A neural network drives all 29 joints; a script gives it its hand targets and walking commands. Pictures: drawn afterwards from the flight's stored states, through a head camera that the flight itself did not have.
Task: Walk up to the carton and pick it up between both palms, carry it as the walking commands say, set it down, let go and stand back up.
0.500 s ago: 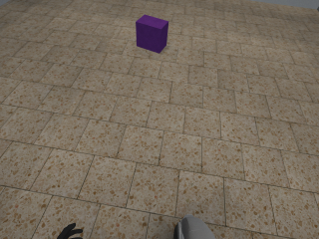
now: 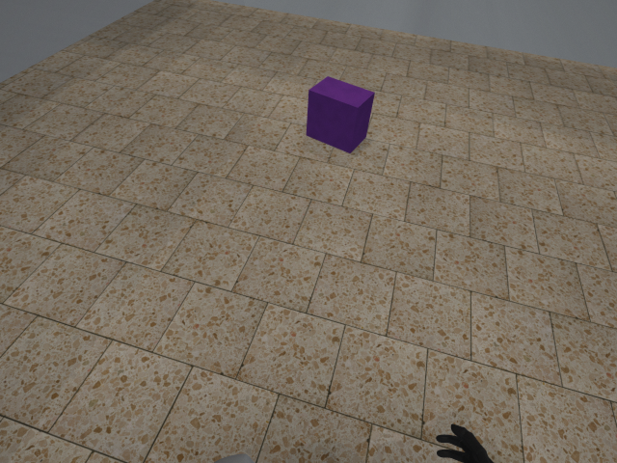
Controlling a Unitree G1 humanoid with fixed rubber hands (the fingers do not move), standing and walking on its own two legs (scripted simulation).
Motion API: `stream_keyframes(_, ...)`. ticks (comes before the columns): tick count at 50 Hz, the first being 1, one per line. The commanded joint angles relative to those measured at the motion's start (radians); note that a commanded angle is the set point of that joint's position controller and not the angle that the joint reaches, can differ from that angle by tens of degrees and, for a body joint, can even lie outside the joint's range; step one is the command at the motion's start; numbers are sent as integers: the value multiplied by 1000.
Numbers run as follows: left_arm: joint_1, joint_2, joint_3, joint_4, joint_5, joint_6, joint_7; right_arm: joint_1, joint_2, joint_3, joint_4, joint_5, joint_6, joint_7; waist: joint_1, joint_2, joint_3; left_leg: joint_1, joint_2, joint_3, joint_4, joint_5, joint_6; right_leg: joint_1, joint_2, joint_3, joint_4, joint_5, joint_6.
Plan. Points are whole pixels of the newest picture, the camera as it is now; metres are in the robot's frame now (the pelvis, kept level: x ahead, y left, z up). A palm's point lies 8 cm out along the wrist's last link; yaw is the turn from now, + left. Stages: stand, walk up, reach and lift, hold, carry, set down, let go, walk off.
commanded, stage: walk up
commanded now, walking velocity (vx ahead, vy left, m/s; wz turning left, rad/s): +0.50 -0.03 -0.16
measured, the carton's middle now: (339, 114) +1.90 -0.14 -0.61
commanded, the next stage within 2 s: none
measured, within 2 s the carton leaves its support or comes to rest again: neither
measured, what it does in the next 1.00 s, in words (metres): walks ahead: right foot, then left foot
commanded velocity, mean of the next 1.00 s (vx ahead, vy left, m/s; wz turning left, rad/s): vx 0.51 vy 0.07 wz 0.00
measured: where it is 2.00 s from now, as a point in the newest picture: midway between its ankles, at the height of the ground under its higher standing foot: (326, 268)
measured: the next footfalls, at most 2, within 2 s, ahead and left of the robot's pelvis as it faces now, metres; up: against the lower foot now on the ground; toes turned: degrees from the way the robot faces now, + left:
right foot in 0.44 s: +0.33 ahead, -0.18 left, +0.00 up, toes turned -11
left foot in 1.00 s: +0.62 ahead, +0.07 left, +0.00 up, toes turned +8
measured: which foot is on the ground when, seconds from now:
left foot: down 0.00-0.46, up 0.48-0.98, down 1.00-1.00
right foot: up 0.00-0.42, down 0.44-1.00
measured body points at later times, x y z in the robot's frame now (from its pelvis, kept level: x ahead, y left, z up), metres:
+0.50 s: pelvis +0.21 -0.08 +0.00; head +0.23 -0.10 +0.45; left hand +0.38 +0.14 -0.12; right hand +0.09 -0.28 -0.15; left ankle +0.09 +0.09 -0.68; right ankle +0.29 -0.17 -0.72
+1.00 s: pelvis +0.47 -0.06 +0.00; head +0.50 -0.07 +0.45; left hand +0.33 +0.14 -0.14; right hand +0.62 -0.28 -0.13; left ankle +0.58 +0.06 -0.72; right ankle +0.29 -0.17 -0.72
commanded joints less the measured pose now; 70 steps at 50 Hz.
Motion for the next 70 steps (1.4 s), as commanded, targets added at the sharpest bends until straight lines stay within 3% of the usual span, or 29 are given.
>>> stream_keyframes(1,-142,57,18,-128,-2,-32,-18,205,-187,-45,43,8,-24,-39,-116,180,41,285,343,-459,-577,-361,86,-521,-88,117,432,166,13)
stream_keyframes(4,-129,32,22,-137,14,-22,-23,204,-144,-29,59,13,-37,-36,-71,109,23,288,260,-329,-571,-231,57,-464,-88,95,361,248,6)
stream_keyframes(9,-204,14,20,-162,16,-10,-22,302,-144,-31,101,18,-58,-35,-80,83,17,356,223,-185,-563,27,62,-465,-69,14,193,355,26)
stream_keyframes(13,-297,5,9,-200,2,-11,-26,323,-149,-34,120,14,-52,-32,-97,198,71,306,196,-117,-549,109,45,-356,-48,-32,-73,350,43)
stream_keyframes(18,-210,39,13,-153,7,-30,-23,326,-157,-43,119,20,-23,-29,-45,158,39,146,187,-101,-346,5,43,-23,-15,-59,-247,226,14)
stream_keyframes(19,-93,96,29,-117,12,-41,-15,320,-137,-36,106,22,-23,-21,4,91,-49,68,140,-47,-152,54,21,168,-31,-11,-281,217,-13)
stream_keyframes(20,94,187,59,-76,16,-52,1,298,-77,-16,72,17,-27,-9,84,-117,-209,-114,49,10,174,-103,-27,428,-245,267,-370,52,-88)
stream_keyframes(21,220,284,84,-65,22,-64,18,319,-35,-8,80,10,-21,-13,113,-258,-281,-238,-39,-74,439,-348,-23,491,-445,607,-537,-103,-122)
stream_keyframes(22,180,294,80,-74,18,-67,26,320,-84,-29,96,5,-2,-12,83,-140,-207,-286,1,-157,561,-274,-26,397,-492,666,-574,-134,-100)
stream_keyframes(25,-20,141,25,-77,-7,-73,27,315,-70,-45,100,4,1,-11,-16,-17,-39,-247,66,-200,547,-76,-30,133,-316,379,-534,93,-30)
stream_keyframes(27,-54,96,15,-106,-20,-80,25,294,-35,-39,83,-3,12,-11,-21,-91,-22,-229,86,-193,521,-38,-38,86,-274,278,-546,193,-72)
stream_keyframes(29,-51,75,13,-114,-29,-82,19,293,-19,-33,69,-9,33,-8,-33,-150,43,-225,90,-182,484,10,-36,21,-264,245,-588,217,-86)
stream_keyframes(34,53,47,-1,-76,-23,-86,24,136,-49,-31,14,-5,56,3,-24,-54,129,-265,85,-178,340,87,-46,32,-263,209,-615,376,-88)
stream_keyframes(37,83,65,0,-80,-19,-88,29,33,-72,-27,-26,3,68,12,-17,-60,177,-279,84,-167,222,130,-47,55,-261,182,-643,313,-89)
stream_keyframes(43,167,100,14,-35,-3,-85,39,-134,-83,-29,-83,-1,32,19,24,-43,169,-209,45,-95,-11,101,-51,175,-273,138,-582,596,-133)
stream_keyframes(45,152,95,12,-16,3,-83,40,-93,-75,-34,-70,-8,17,15,-5,-70,123,-75,-9,-47,-84,34,-38,144,-239,69,-479,798,-115)
stream_keyframes(47,130,127,22,-21,-8,-82,35,135,-110,-52,9,-4,9,8,-98,-54,-24,214,-70,-1,-157,-6,-16,63,-168,-27,-204,900,-87)
stream_keyframes(48,133,106,30,-35,-9,-83,32,314,-195,-89,62,-3,-3,-4,-175,80,-150,483,10,-143,-185,-11,37,-101,-111,-20,76,795,-50)
stream_keyframes(49,126,61,14,-89,-18,-88,22,475,-298,-112,93,2,-9,-19,-225,335,-281,705,295,-518,-276,-2,152,-322,11,-28,421,212,-9)
stream_keyframes(50,97,43,12,-109,-20,-89,30,509,-304,-96,91,6,-10,-25,-199,347,-305,732,392,-693,-370,152,227,-421,46,39,594,-135,-19)
stream_keyframes(52,-10,45,0,-101,-11,-87,33,336,-195,-67,65,6,-12,-32,-155,151,-162,540,295,-506,-374,147,202,-476,-64,115,622,38,-23)
stream_keyframes(54,-28,4,5,-80,-9,-75,19,226,-156,-53,42,-11,-31,-36,-118,14,-91,380,299,-433,-414,137,120,-444,-72,84,567,130,-23)
stream_keyframes(58,-64,-48,10,-114,0,-34,7,218,-113,-39,45,6,-49,-31,-73,114,-7,265,275,-349,-488,173,128,-387,-107,87,390,201,6)
stream_keyframes(63,-182,-19,5,-183,-14,-25,-18,183,-109,-32,62,12,-37,-27,-31,196,61,127,159,-168,-497,61,56,-179,-70,10,-84,261,19)
stream_keyframes(66,-161,16,12,-163,-3,-21,-25,232,-162,-49,79,8,-29,-20,-27,193,12,69,143,-141,-372,28,43,25,-13,-49,-191,302,20)
stream_keyframes(67,-112,42,24,-145,7,-27,-19,244,-145,-39,89,14,-30,-18,0,103,-17,2,119,-102,-281,79,35,161,-9,-34,-203,297,4)
stream_keyframes(68,52,120,46,-96,11,-39,-12,227,-108,-27,63,11,-34,-10,78,-15,-117,-84,50,-45,-42,62,5,338,-70,67,-260,211,-38)
stream_keyframes(69,204,240,80,-61,22,-49,9,233,-56,-14,39,12,-39,-8,142,-332,-246,-247,-47,-25,297,-291,-25,504,-332,382,-424,53,-126)
stream_keyframes(70,220,277,88,-68,15,-51,20,239,-77,-24,31,16,-30,-14,126,-326,-276,-272,-49,-151,502,-339,-17,463,-430,618,-556,-147,-162)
